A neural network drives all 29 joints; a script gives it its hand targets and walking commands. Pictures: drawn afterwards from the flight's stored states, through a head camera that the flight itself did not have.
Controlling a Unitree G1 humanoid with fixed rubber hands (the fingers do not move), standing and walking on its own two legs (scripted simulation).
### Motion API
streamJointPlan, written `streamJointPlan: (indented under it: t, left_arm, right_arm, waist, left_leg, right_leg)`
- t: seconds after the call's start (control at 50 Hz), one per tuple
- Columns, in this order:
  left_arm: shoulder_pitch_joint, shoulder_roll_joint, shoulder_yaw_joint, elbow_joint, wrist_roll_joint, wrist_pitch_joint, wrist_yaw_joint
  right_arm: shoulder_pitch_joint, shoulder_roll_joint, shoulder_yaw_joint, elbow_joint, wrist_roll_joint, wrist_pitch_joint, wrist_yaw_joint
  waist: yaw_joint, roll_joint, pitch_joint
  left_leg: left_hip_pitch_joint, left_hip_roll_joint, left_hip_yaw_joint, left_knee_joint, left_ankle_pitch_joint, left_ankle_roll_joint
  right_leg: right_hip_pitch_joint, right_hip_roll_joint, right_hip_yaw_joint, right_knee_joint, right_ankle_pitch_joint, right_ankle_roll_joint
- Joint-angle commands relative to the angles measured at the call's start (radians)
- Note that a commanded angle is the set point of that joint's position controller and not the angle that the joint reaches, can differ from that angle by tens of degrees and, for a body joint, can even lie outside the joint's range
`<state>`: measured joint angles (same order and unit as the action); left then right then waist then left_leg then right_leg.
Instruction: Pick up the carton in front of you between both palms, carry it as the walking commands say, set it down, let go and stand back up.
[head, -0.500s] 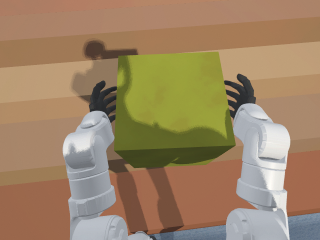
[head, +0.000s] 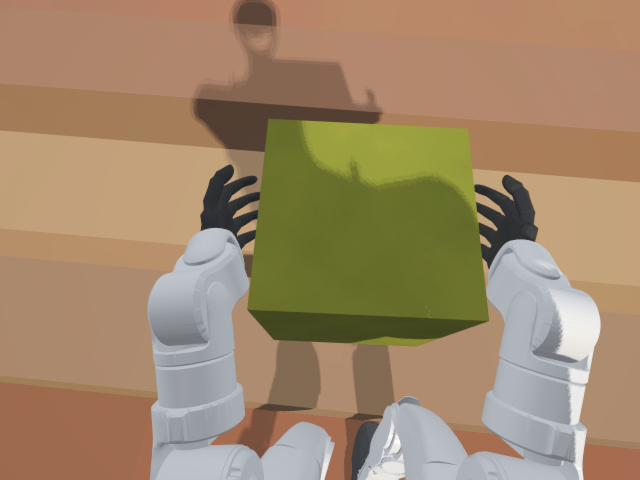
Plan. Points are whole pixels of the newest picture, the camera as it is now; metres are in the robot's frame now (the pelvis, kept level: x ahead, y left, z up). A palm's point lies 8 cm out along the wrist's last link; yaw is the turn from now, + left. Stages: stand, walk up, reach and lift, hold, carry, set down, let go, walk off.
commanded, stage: carry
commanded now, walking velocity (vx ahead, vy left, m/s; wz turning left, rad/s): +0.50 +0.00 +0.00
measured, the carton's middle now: (354, 251) +0.36 +0.05 +0.02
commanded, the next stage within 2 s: none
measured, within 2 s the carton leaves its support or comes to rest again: neither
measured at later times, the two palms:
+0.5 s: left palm out of the picture +0.68 +0.13 +0.33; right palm out of the picture +0.62 -0.18 +0.33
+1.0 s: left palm out of the picture +0.92 +0.16 +0.45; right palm out of the picture +0.97 -0.15 +0.45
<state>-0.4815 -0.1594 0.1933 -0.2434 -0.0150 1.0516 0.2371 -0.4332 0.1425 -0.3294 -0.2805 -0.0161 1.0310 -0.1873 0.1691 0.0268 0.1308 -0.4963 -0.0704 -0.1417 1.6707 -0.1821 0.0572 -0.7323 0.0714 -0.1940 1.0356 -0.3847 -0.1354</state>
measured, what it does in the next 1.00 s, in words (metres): climbs: left foot 0.17 m higher, then right foot 0.17 m higher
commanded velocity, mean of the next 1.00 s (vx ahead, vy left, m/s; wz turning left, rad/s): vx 0.50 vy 0.00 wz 0.00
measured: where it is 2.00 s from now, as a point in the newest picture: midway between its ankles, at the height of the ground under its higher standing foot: outside the picture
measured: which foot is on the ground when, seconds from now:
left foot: up 0.00-0.38, down 0.40-0.92, up 0.94-1.00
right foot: down 0.00-0.40, up 0.42-0.88, down 0.90-1.00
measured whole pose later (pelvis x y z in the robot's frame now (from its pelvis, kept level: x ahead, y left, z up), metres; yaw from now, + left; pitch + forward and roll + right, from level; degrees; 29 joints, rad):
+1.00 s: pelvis +0.59 -0.05 +0.33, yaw +0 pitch +2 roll -4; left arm -0.63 -0.15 0.24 -0.14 0.00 1.16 0.28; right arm -0.58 0.14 -0.42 -0.18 -0.09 1.12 -0.19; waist 0.21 0.04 0.08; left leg -0.43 0.00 -0.12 1.52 -0.10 0.06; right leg -0.75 0.04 -0.21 1.04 -0.33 -0.12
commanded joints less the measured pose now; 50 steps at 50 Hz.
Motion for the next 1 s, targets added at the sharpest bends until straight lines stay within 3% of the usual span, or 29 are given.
streamJointPlan:
  t: [0.0, 0.04, 0.1, 0.12, 0.18, 0.22, 0.26, 0.28, 0.32, 0.36, 0.38, 0.4, 0.42, 0.46, 0.5, 0.6, 0.64, 0.7, 0.74, 0.76, 0.78, 0.8, 0.84, 0.86, 0.88, 0.9, 0.92, 0.94, 0.98]
  left_arm:
    - [-0.666, -0.795, -0.767, -0.181, -0.327, -0.028, -0.096]
    - [-0.670, -0.800, -0.778, -0.146, -0.342, -0.020, -0.117]
    - [-0.635, -0.752, -0.725, -0.078, -0.306, 0.009, -0.113]
    - [-0.625, -0.720, -0.695, -0.058, -0.294, 0.022, -0.108]
    - [-0.577, -0.624, -0.580, 0.021, -0.244, 0.073, -0.089]
    - [-0.588, -0.560, -0.502, 0.047, -0.222, 0.105, -0.076]
    - [-0.619, -0.517, -0.428, 0.067, -0.208, 0.134, -0.058]
    - [-0.636, -0.493, -0.386, 0.066, -0.187, 0.145, -0.047]
    - [-0.618, -0.441, -0.314, 0.083, -0.128, 0.165, -0.026]
    - [-0.649, -0.430, -0.268, 0.070, -0.077, 0.165, -0.014]
    - [-0.685, -0.422, -0.251, 0.062, -0.063, 0.166, -0.010]
    - [-0.647, -0.453, -0.234, 0.076, -0.026, 0.159, -0.013]
    - [-0.687, -0.420, -0.197, 0.078, 0.001, 0.148, -0.013]
    - [-0.768, -0.500, -0.187, 0.065, 0.009, 0.136, -0.029]
    - [-0.827, -0.523, -0.206, 0.072, 0.013, 0.122, -0.038]
    - [-0.712, -0.551, -0.284, 0.150, 0.027, 0.133, -0.039]
    - [-0.704, -0.578, -0.324, 0.167, 0.010, 0.157, -0.046]
    - [-0.776, -0.617, -0.373, 0.167, -0.039, 0.183, -0.055]
    - [-0.825, -0.641, -0.390, 0.159, -0.053, 0.180, -0.048]
    - [-0.829, -0.646, -0.392, 0.150, -0.060, 0.176, -0.039]
    - [-0.857, -0.672, -0.417, 0.142, -0.079, 0.172, -0.035]
    - [-0.880, -0.699, -0.446, 0.134, -0.104, 0.163, -0.029]
    - [-0.846, -0.746, -0.481, 0.094, -0.134, 0.144, -0.019]
    - [-0.861, -0.763, -0.508, 0.040, -0.156, 0.126, -0.018]
    - [-0.873, -0.770, -0.543, -0.010, -0.175, 0.110, -0.020]
    - [-0.871, -0.789, -0.572, -0.023, -0.210, 0.097, -0.030]
    - [-0.884, -0.782, -0.617, -0.028, -0.246, 0.082, -0.034]
    - [-0.902, -0.825, -0.669, -0.041, -0.315, 0.077, -0.050]
    - [-0.950, -0.848, -0.690, -0.098, -0.370, 0.059, -0.080]
  right_arm:
    - [-0.530, 0.599, 0.535, -0.103, 0.073, -0.014, 0.006]
    - [-0.515, 0.585, 0.541, -0.050, 0.048, -0.012, 0.011]
    - [-0.488, 0.568, 0.557, 0.017, 0.032, 0.011, 0.004]
    - [-0.495, 0.555, 0.566, 0.022, 0.034, 0.025, 0.000]
    - [-0.551, 0.502, 0.558, 0.035, 0.036, 0.082, -0.029]
    - [-0.624, 0.473, 0.537, 0.037, 0.045, 0.122, -0.052]
    - [-0.733, 0.485, 0.560, 0.034, 0.084, 0.159, -0.067]
    - [-0.754, 0.495, 0.584, 0.047, 0.113, 0.172, -0.072]
    - [-0.823, 0.545, 0.597, 0.056, 0.169, 0.185, -0.073]
    - [-0.902, 0.604, 0.632, 0.037, 0.227, 0.187, -0.063]
    - [-0.914, 0.655, 0.654, 0.049, 0.240, 0.184, -0.053]
    - [-0.896, 0.674, 0.658, 0.098, 0.243, 0.176, -0.048]
    - [-0.898, 0.738, 0.683, 0.140, 0.298, 0.173, -0.030]
    - [-1.038, 0.850, 0.756, 0.090, 0.392, 0.144, 0.017]
    - [-1.109, 0.904, 0.769, 0.099, 0.437, 0.132, 0.050]
    - [-0.921, 0.855, 0.690, 0.194, 0.349, 0.149, 0.050]
    - [-0.841, 0.803, 0.635, 0.243, 0.277, 0.167, 0.040]
    - [-0.801, 0.746, 0.562, 0.273, 0.206, 0.189, 0.034]
    - [-0.807, 0.743, 0.533, 0.267, 0.181, 0.191, 0.036]
    - [-0.793, 0.727, 0.517, 0.253, 0.174, 0.189, 0.037]
    - [-0.803, 0.715, 0.512, 0.233, 0.167, 0.181, 0.036]
    - [-0.807, 0.702, 0.497, 0.211, 0.156, 0.177, 0.031]
    - [-0.773, 0.681, 0.486, 0.145, 0.130, 0.164, 0.021]
    - [-0.788, 0.679, 0.494, 0.111, 0.125, 0.152, 0.018]
    - [-0.791, 0.656, 0.499, 0.063, 0.123, 0.135, 0.015]
    - [-0.772, 0.612, 0.482, 0.043, 0.097, 0.118, 0.007]
    - [-0.639, 0.624, 0.441, 0.057, 0.057, 0.103, 0.000]
    - [-0.695, 0.580, 0.422, 0.049, 0.033, 0.094, -0.011]
    - [-0.756, 0.614, 0.447, -0.008, 0.057, 0.081, -0.012]
  waist:
    - [-0.073, -0.029, -0.673]
    - [-0.064, 0.004, -0.591]
    - [-0.038, 0.058, -0.513]
    - [-0.023, -0.026, -0.504]
    - [-0.029, -0.080, -0.416]
    - [-0.095, -0.118, -0.321]
    - [-0.149, -0.161, -0.238]
    - [-0.180, -0.234, -0.308]
    - [-0.284, -0.367, -0.526]
    - [-0.400, -0.354, -0.692]
    - [-0.421, -0.230, -0.705]
    - [-0.334, 0.203, -0.707]
    - [-0.283, 0.144, -0.820]
    - [-0.287, -0.029, -0.680]
    - [-0.270, -0.063, -0.567]
    - [-0.264, -0.056, -0.521]
    - [-0.304, 0.064, -0.515]
    - [-0.336, 0.101, -0.431]
    - [-0.261, 0.068, -0.320]
    - [-0.223, 0.056, -0.284]
    - [-0.210, 0.126, -0.294]
    - [-0.176, 0.168, -0.344]
    - [-0.021, 0.367, -0.618]
    - [0.058, 0.332, -0.714]
    - [0.093, 0.210, -0.784]
    - [0.054, 0.115, -0.747]
    - [-0.050, -0.388, -0.901]
    - [-0.069, -0.252, -0.995]
    - [-0.071, -0.098, -0.806]
  left_leg:
    - [-0.366, 0.024, -0.085, 0.278, -0.070, 0.065]
    - [-0.435, 0.039, 0.017, 0.196, -0.124, 0.075]
    - [-0.567, 0.066, 0.154, 0.137, -0.223, 0.075]
    - [-0.680, 0.052, 0.198, 0.298, -0.269, 0.084]
    - [-1.037, 0.098, 0.170, 0.556, -0.398, 0.095]
    - [-0.924, 0.127, 0.257, 0.357, -0.329, 0.080]
    - [-0.465, 0.132, 0.355, -0.097, -0.278, 0.057]
    - [-0.191, 0.092, 0.414, -0.228, -0.193, 0.068]
    - [-0.005, -0.007, 0.497, -0.327, -0.082, 0.111]
    - [0.182, -0.093, 0.464, -0.611, -0.202, 0.101]
    - [0.270, -0.092, 0.292, -0.898, -0.141, 0.126]
    - [0.455, 0.236, -0.437, -1.220, 0.380, 0.338]
    - [0.557, 0.342, -0.710, -1.301, 0.513, 0.432]
    - [0.533, 0.292, -0.589, -1.193, 0.114, 0.329]
    - [0.481, 0.264, -0.402, -1.175, -0.123, 0.225]
    - [0.640, 0.321, -0.208, -1.270, 0.156, 0.212]
    - [0.720, 0.366, -0.187, -1.329, 0.326, 0.260]
    - [0.908, 0.419, -0.195, -1.367, 0.183, 0.260]
    - [0.680, 0.323, -0.044, -1.470, -0.046, 0.163]
    - [0.485, 0.267, 0.086, -1.602, -0.015, 0.156]
    - [0.273, 0.228, 0.157, -1.722, 0.136, 0.151]
    - [0.148, 0.178, 0.294, -1.697, 0.526, 0.139]
    - [0.337, 0.232, 0.383, -1.369, 1.521, 0.132]
    - [0.457, 0.254, 0.390, -1.113, 1.713, 0.107]
    - [0.524, 0.224, 0.407, -0.811, 1.568, 0.066]
    - [0.407, 0.189, 0.286, -0.595, 0.899, 0.037]
    - [-0.017, -0.069, 0.117, -0.020, 0.076, -0.058]
    - [-0.018, -0.058, -0.084, 0.265, 0.052, -0.010]
    - [-0.229, -0.008, -0.047, 0.287, 0.030, 0.036]
  right_leg:
    - [0.816, -0.294, 0.810, -0.526, 0.284, -0.171]
    - [0.843, -0.290, 0.675, -0.574, 0.287, -0.143]
    - [0.900, -0.332, 0.560, -0.619, 0.607, -0.144]
    - [0.940, -0.349, 0.551, -0.635, 0.638, -0.174]
    - [1.030, -0.374, 0.537, -0.679, 0.385, -0.157]
    - [0.802, -0.285, 0.406, -0.804, 0.124, -0.090]
    - [0.412, -0.204, 0.219, -1.048, 0.387, -0.089]
    - [0.315, -0.175, 0.055, -1.008, 0.783, -0.088]
    - [0.533, -0.229, -0.004, -0.734, 1.754, -0.073]
    - [0.722, -0.273, -0.021, -0.333, 2.055, -0.047]
    - [0.694, -0.220, 0.014, 0.033, 1.860, -0.010]
    - [0.274, 0.052, 0.099, 0.582, 0.473, 0.129]
    - [0.170, 0.109, 0.341, 0.971, 0.223, 0.136]
    - [-0.051, 0.033, 0.399, 0.974, 0.161, 0.048]
    - [-0.139, -0.012, 0.395, 0.892, 0.158, 0.010]
    - [-0.322, -0.100, 0.220, 0.651, 0.031, 0.009]
    - [-0.493, -0.100, 0.138, 0.886, -0.029, 0.011]
    - [-0.941, -0.150, 0.203, 1.216, -0.263, 0.001]
    - [-0.817, -0.199, 0.147, 0.952, -0.222, 0.010]
    - [-0.589, -0.184, 0.035, 0.696, -0.150, 0.025]
    - [-0.268, -0.189, 0.008, 0.491, -0.091, 0.020]
    - [0.010, -0.126, -0.070, 0.338, -0.014, 0.012]
    - [0.327, -0.008, -0.147, 0.281, 0.146, -0.018]
    - [0.417, 0.038, -0.168, 0.140, 0.114, -0.008]
    - [0.536, 0.075, -0.100, -0.190, 0.140, 0.004]
    - [0.640, 0.023, 0.143, -0.431, 0.184, 0.034]
    - [0.841, -0.336, 0.964, -0.650, 0.500, -0.211]
    - [0.888, -0.368, 1.021, -0.620, 0.419, -0.264]
    - [0.796, -0.310, 0.859, -0.543, 0.220, -0.188]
